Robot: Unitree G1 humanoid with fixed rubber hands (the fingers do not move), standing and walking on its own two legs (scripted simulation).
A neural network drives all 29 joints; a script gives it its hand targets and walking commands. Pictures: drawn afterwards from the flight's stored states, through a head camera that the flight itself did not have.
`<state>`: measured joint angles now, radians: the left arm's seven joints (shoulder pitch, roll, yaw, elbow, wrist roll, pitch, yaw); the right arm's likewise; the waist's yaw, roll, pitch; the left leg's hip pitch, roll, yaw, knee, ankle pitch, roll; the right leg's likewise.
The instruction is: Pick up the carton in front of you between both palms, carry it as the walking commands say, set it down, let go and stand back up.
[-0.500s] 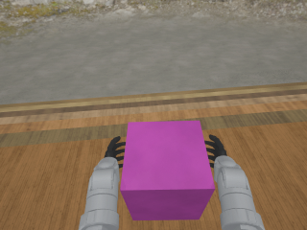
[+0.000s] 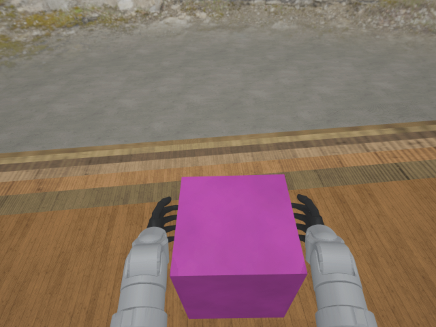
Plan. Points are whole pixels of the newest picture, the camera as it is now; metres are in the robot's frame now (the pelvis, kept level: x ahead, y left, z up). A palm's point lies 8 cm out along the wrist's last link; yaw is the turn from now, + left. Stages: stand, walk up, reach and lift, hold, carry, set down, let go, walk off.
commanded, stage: reach and lift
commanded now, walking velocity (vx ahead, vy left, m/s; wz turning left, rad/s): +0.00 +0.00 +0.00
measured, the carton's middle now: (234, 249) +0.29 +0.00 -0.05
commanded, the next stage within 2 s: hold in 0.24 s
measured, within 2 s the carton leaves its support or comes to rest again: neither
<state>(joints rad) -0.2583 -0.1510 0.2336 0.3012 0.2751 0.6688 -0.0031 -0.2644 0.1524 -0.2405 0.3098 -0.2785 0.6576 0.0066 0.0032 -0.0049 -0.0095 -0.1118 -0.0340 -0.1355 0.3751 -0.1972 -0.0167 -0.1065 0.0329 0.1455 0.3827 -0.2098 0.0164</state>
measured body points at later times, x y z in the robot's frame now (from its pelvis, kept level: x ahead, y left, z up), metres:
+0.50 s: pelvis -0.01 +0.00 +0.00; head -0.05 +0.00 +0.45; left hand +0.29 +0.15 +0.04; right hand +0.29 -0.15 +0.04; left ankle +0.01 +0.13 -0.75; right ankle +0.00 -0.13 -0.75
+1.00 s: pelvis -0.01 +0.00 +0.00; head -0.05 +0.00 +0.45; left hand +0.29 +0.15 +0.04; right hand +0.29 -0.15 +0.04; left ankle +0.01 +0.13 -0.75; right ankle +0.00 -0.13 -0.75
